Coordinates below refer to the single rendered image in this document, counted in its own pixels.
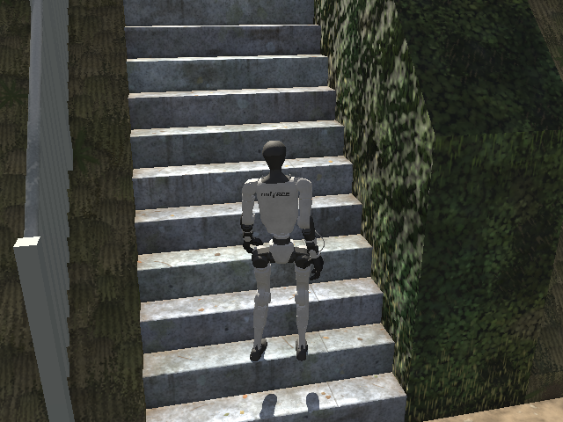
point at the stairs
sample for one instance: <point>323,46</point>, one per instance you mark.
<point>210,83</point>

